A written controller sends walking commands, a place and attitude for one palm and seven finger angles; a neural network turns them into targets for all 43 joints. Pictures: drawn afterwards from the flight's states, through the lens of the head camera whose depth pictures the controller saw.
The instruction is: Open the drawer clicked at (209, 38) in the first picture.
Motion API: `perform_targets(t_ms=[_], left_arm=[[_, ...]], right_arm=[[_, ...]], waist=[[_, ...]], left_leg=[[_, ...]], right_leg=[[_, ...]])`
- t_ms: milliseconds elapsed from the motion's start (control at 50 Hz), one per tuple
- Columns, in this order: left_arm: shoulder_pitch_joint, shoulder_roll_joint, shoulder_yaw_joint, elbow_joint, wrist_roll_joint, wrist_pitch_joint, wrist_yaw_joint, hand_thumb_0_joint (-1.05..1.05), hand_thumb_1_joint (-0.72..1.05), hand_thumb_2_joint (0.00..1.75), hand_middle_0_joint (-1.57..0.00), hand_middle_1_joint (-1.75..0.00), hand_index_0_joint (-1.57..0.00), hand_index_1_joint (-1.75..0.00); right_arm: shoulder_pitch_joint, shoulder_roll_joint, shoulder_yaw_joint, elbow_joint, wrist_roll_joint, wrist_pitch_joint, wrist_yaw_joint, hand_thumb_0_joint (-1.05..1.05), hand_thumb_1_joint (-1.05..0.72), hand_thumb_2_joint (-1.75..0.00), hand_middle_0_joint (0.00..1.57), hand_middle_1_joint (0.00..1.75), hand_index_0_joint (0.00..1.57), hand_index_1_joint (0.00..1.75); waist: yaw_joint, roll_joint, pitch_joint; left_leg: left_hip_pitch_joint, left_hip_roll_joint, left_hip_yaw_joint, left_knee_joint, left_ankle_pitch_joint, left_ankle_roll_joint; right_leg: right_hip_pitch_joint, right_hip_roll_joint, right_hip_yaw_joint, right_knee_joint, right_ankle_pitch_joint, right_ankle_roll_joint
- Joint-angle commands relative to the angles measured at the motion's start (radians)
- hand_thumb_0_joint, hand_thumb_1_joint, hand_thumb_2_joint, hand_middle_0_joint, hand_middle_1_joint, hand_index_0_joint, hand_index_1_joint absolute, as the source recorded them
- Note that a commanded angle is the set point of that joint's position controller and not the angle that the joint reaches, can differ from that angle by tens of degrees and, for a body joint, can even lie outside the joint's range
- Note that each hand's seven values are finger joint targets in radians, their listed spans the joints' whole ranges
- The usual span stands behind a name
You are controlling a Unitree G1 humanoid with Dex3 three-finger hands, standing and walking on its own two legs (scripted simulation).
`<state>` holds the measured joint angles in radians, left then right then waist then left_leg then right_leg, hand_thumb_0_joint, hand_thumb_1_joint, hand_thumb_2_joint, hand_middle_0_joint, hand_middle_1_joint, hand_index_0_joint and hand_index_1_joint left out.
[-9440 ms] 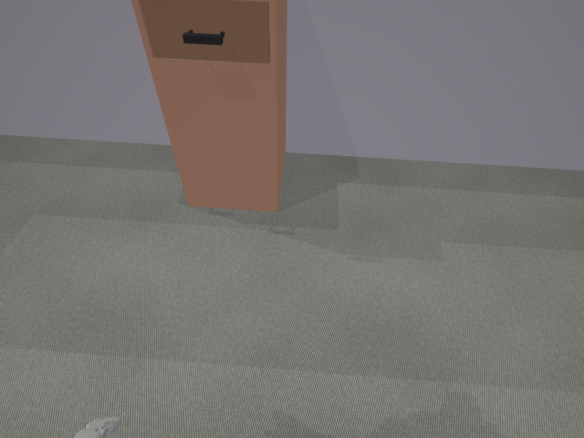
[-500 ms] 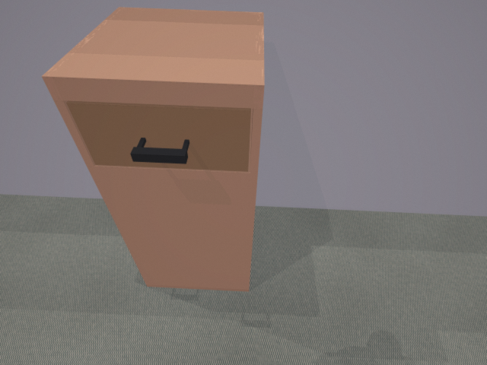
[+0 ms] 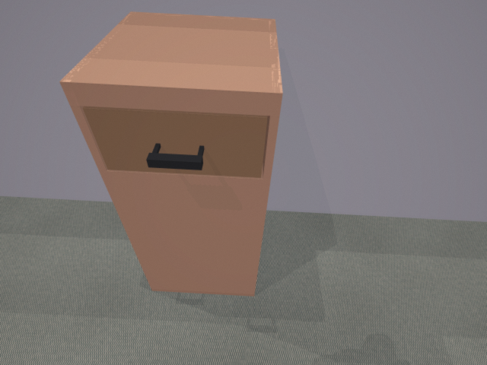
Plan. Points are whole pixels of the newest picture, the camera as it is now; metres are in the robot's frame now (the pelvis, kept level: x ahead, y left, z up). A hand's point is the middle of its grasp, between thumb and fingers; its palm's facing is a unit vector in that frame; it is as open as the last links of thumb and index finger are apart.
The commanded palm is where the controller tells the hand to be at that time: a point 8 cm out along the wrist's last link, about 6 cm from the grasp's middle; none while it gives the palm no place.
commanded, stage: raise the hand with hooked fingers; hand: left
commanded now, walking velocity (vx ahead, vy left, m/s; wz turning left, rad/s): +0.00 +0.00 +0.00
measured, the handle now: (177, 155) +0.53 +0.19 +0.04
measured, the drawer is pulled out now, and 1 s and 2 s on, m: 0.00 0.00 0.00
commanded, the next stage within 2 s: move the hooked fingers above the handle in 1.90 s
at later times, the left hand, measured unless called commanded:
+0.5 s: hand out of the picture +0.13 +0.21 -0.06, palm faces -0.12 -0.17 -0.98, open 9.0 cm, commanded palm +0.15 +0.22 +0.03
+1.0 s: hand (110, 259) +0.26 +0.23 +0.06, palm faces +0.08 -0.08 -0.99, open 12.0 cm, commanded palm +0.24 +0.23 +0.12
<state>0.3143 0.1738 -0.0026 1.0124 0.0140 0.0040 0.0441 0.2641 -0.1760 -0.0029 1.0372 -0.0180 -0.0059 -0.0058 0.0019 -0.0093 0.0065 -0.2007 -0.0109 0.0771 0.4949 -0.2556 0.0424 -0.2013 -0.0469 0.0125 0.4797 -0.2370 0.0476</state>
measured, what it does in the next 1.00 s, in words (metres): stands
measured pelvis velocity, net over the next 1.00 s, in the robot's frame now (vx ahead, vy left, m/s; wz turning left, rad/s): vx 0.04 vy -0.03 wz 0.04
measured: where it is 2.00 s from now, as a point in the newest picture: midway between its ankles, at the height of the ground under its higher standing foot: outside the picture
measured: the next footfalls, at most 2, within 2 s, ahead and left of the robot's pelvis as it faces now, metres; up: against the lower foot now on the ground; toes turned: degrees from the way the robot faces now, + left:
none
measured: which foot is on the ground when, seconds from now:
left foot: down 0.00-1.00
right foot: down 0.00-1.00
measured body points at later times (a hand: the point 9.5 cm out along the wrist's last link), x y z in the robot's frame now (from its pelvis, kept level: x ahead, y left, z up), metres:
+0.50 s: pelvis -0.01 -0.04 -0.03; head +0.02 -0.04 +0.42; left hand +0.13 +0.21 -0.01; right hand +0.24 -0.25 -0.10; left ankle +0.01 +0.09 -0.74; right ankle +0.02 -0.13 -0.74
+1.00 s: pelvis +0.04 -0.03 -0.01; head +0.07 -0.05 +0.44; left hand +0.25 +0.23 +0.11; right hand +0.24 -0.25 -0.12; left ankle +0.01 +0.09 -0.74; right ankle +0.02 -0.13 -0.74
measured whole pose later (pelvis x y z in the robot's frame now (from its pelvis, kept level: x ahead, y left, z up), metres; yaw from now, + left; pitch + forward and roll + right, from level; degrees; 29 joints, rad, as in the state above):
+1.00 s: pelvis +0.04 -0.03 -0.01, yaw +2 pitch +5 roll +1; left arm 0.30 0.47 0.02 -0.18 0.94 -0.04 0.22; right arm 0.15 -0.27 -0.02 0.61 -0.05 0.11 -0.01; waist 0.09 0.06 -0.04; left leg -0.35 -0.01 0.03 0.62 -0.35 0.01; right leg -0.36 0.01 0.01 0.65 -0.37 -0.02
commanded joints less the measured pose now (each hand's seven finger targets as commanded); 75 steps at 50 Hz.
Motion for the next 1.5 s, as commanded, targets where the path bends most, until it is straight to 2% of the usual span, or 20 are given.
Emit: perform_targets(t_ms=[0, 20, 40, 60, 80, 120, 160, 200, 240, 280, 380, 440, 500, 540, 660, 740, 900, 980, 1240, 1480], left_arm=[[-0.765, 0.508, 0.093, -1.514, 0.221, -0.176, 0.063, 0.00, 0.88, 0.89, -0.20, -0.32, -0.20, -0.32], [-0.184, 0.371, 0.076, -1.228, 0.230, -0.098, 0.123, 0.00, 0.85, 0.88, -0.20, -0.33, -0.20, -0.33], [-0.139, 0.268, 0.012, -1.189, 0.169, -0.032, 0.172, 0.00, 0.83, 0.87, -0.21, -0.34, -0.21, -0.34], [0.144, 0.036, -0.123, -1.017, 0.185, 0.055, 0.172, 0.00, 0.81, 0.86, -0.21, -0.36, -0.21, -0.36], [-0.060, 0.104, -0.115, -1.248, 0.212, 0.034, 0.185, 0.00, 0.78, 0.85, -0.21, -0.37, -0.21, -0.37], [0.012, 0.191, -0.075, -1.188, 0.395, 0.023, 0.242, 0.00, 0.74, 0.83, -0.21, -0.40, -0.21, -0.40], [0.022, 0.217, -0.048, -1.064, 0.569, 0.028, 0.285, 0.00, 0.69, 0.81, -0.22, -0.43, -0.22, -0.43], [0.211, 0.149, -0.073, -0.907, 0.730, 0.016, 0.312, 0.00, 0.64, 0.79, -0.22, -0.47, -0.22, -0.47], [0.348, 0.154, -0.041, -0.881, 0.849, -0.004, 0.321, 0.00, 0.60, 0.77, -0.22, -0.50, -0.22, -0.50], [0.294, 0.214, -0.010, -0.982, 0.939, -0.026, 0.329, 0.00, 0.55, 0.75, -0.22, -0.53, -0.22, -0.53], [0.082, 0.384, 0.116, -1.208, 1.062, -0.049, 0.385, 0.00, 0.43, 0.70, -0.23, -0.60, -0.23, -0.60], [-0.177, 0.468, 0.151, -1.427, 1.064, -0.110, 0.424, 0.00, 0.36, 0.67, -0.24, -0.64, -0.24, -0.64], [-0.203, 0.423, 0.111, -1.421, 1.011, -0.170, 0.435, 0.00, 0.29, 0.64, -0.24, -0.69, -0.24, -0.69], [-0.205, 0.415, 0.105, -1.384, 0.989, -0.193, 0.426, 0.00, 0.25, 0.62, -0.25, -0.72, -0.25, -0.72], [0.000, 0.386, 0.092, -1.192, 0.953, -0.032, 0.313, 0.00, 0.11, 0.56, -0.26, -0.81, -0.26, -0.81], [0.053, 0.474, 0.156, -1.259, 0.913, 0.034, 0.212, 0.00, 0.01, 0.52, -0.26, -0.87, -0.26, -0.87], [-0.175, 0.500, 0.182, -1.439, 0.927, -0.061, 0.226, 0.00, -0.17, 0.44, -0.28, -0.99, -0.28, -0.99], [-0.235, 0.491, 0.171, -1.402, 0.924, -0.054, 0.226, 0.00, -0.27, 0.40, -0.28, -1.05, -0.28, -1.05], [-0.525, 0.591, 0.145, -1.379, 0.869, 0.065, -0.013, 0.00, -0.50, 0.30, -0.30, -1.20, -0.30, -1.20], [-0.843, 0.636, 0.119, -1.230, 0.833, 0.046, -0.137, 0.00, -0.50, 0.30, -0.30, -1.20, -0.30, -1.20]], right_arm=[[-0.047, -0.255, -0.014, -0.427, 0.066, -0.154, -0.039, 0.00, -0.90, -0.90, 0.20, 0.30, 0.20, 0.30], [-0.130, -0.175, -0.003, -0.396, 0.053, -0.260, -0.082, 0.00, -0.90, -0.90, 0.20, 0.30, 0.20, 0.30], [-0.109, -0.178, -0.012, -0.335, 0.064, -0.291, -0.092, 0.00, -0.90, -0.90, 0.20, 0.30, 0.20, 0.30], [-0.094, -0.113, 0.003, -0.328, 0.083, -0.302, -0.096, 0.00, -0.90, -0.90, 0.20, 0.30, 0.20, 0.30], [-0.120, -0.152, 0.002, -0.408, 0.076, -0.320, -0.090, 0.00, -0.90, -0.90, 0.20, 0.30, 0.20, 0.30], [-0.136, -0.181, -0.005, -0.437, 0.045, -0.319, -0.091, 0.00, -0.90, -0.90, 0.20, 0.30, 0.20, 0.30], [-0.139, -0.195, -0.023, -0.496, 0.013, -0.274, -0.071, 0.00, -0.90, -0.90, 0.20, 0.30, 0.20, 0.30], [-0.158, -0.187, -0.047, -0.546, -0.013, -0.218, -0.043, 0.00, -0.90, -0.90, 0.20, 0.30, 0.20, 0.30], [-0.206, -0.184, -0.055, -0.595, -0.010, -0.140, -0.010, 0.00, -0.90, -0.90, 0.20, 0.30, 0.20, 0.30], [-0.251, -0.180, -0.048, -0.632, -0.014, -0.066, 0.012, 0.00, -0.90, -0.90, 0.20, 0.30, 0.20, 0.30], [-0.273, -0.156, -0.049, -0.672, -0.039, 0.013, 0.015, 0.00, -0.90, -0.90, 0.20, 0.30, 0.20, 0.30], [-0.281, -0.146, -0.048, -0.664, -0.066, 0.023, -0.004, 0.00, -0.90, -0.90, 0.20, 0.30, 0.20, 0.30], [-0.267, -0.144, -0.052, -0.638, -0.067, 0.003, -0.014, 0.00, -0.90, -0.90, 0.20, 0.30, 0.20, 0.30], [-0.269, -0.146, -0.051, -0.625, -0.070, 0.001, -0.014, 0.00, -0.90, -0.90, 0.20, 0.30, 0.20, 0.30], [-0.300, -0.153, -0.038, -0.628, -0.026, 0.058, 0.001, 0.00, -0.90, -0.90, 0.20, 0.30, 0.20, 0.30], [-0.315, -0.162, -0.016, -0.646, -0.009, 0.070, -0.004, 0.00, -0.90, -0.90, 0.20, 0.30, 0.20, 0.30], [-0.281, -0.160, -0.029, -0.617, -0.028, 0.061, -0.019, 0.00, -0.90, -0.90, 0.20, 0.30, 0.20, 0.30], [-0.272, -0.160, -0.047, -0.590, -0.018, 0.069, -0.012, 0.00, -0.90, -0.90, 0.20, 0.30, 0.20, 0.30], [-0.294, -0.177, -0.027, -0.596, 0.017, 0.135, -0.004, 0.00, -0.90, -0.90, 0.20, 0.30, 0.20, 0.30], [-0.283, -0.187, -0.014, -0.574, 0.035, 0.139, -0.004, 0.00, -0.90, -0.90, 0.20, 0.30, 0.20, 0.30]], waist=[[-0.078, 0.266, -0.387], [0.043, 0.358, -0.284], [0.006, 0.318, -0.238], [-0.001, 0.232, -0.118], [-0.013, 0.236, -0.031], [-0.020, 0.160, 0.005], [-0.019, -0.085, 0.045], [0.040, -0.269, 0.089], [0.112, -0.253, 0.016], [0.143, -0.204, -0.069], [0.137, 0.038, -0.204], [0.078, 0.112, -0.316], [0.026, 0.134, -0.302], [0.004, 0.056, -0.252], [0.085, -0.043, -0.251], [0.114, -0.100, -0.246], [0.091, 0.060, -0.273], [0.085, 0.059, -0.289], [0.080, 0.076, -0.275], [0.061, 0.071, -0.235]], left_leg=[[0.184, 0.029, -0.124, -0.115, 0.230, -0.014], [0.225, 0.110, -0.166, -0.148, 0.240, -0.068], [0.073, 0.096, -0.151, -0.178, 0.038, -0.097], [0.009, 0.095, -0.155, -0.190, -0.087, -0.074], [-0.074, 0.067, -0.162, -0.173, -0.219, -0.055], [-0.168, 0.032, -0.154, -0.090, -0.268, -0.033], [-0.253, 0.013, -0.172, -0.030, -0.302, -0.029], [-0.329, -0.009, -0.116, 0.036, -0.251, -0.034], [-0.313, -0.026, -0.075, 0.065, -0.133, -0.035], [-0.336, -0.028, -0.056, 0.088, -0.067, -0.040], [-0.256, -0.039, -0.052, 0.150, -0.033, -0.018], [-0.142, -0.048, -0.080, 0.240, 0.021, -0.006], [-0.092, -0.050, -0.093, 0.299, 0.017, 0.000], [-0.115, -0.052, -0.106, 0.318, 0.008, 0.003], [-0.220, -0.041, -0.077, 0.177, 0.069, -0.007], [-0.212, -0.039, -0.065, 0.118, 0.148, -0.009], [-0.056, -0.026, -0.068, 0.086, 0.276, -0.008], [-0.007, -0.019, -0.073, 0.075, 0.333, -0.012], [0.104, 0.006, -0.090, -0.027, 0.529, -0.023], [0.104, 0.001, -0.089, -0.110, 0.350, -0.027]], right_leg=[[-0.001, 0.066, 0.017, 0.077, 0.161, -0.097], [-0.152, 0.041, -0.075, 0.176, -0.065, -0.101], [-0.171, 0.054, -0.106, 0.217, -0.142, -0.090], [-0.235, 0.057, -0.086, 0.197, -0.149, -0.078], [-0.218, 0.045, -0.070, 0.148, -0.107, -0.079], [-0.258, 0.063, -0.039, 0.100, -0.146, -0.093], [-0.329, 0.077, -0.012, 0.085, -0.293, -0.091], [-0.381, 0.084, 0.005, 0.070, -0.409, -0.095], [-0.308, 0.082, 0.068, 0.056, -0.338, -0.116], [-0.281, 0.071, 0.094, 0.105, -0.251, -0.127], [-0.269, 0.071, 0.136, 0.138, -0.167, -0.131], [-0.330, 0.065, 0.181, 0.153, -0.116, -0.128], [-0.411, 0.060, 0.180, 0.145, -0.115, -0.122], [-0.435, 0.063, 0.188, 0.130, -0.115, -0.117], [-0.182, 0.063, 0.120, 0.128, 0.099, -0.095], [-0.016, 0.050, 0.137, 0.120, 0.287, -0.080], [-0.029, 0.043, 0.080, 0.090, 0.343, -0.083], [-0.042, 0.047, 0.039, 0.085, 0.323, -0.086], [0.067, 0.058, -0.011, 0.002, 0.344, -0.077], [0.082, 0.060, -0.030, -0.078, 0.203, -0.083]])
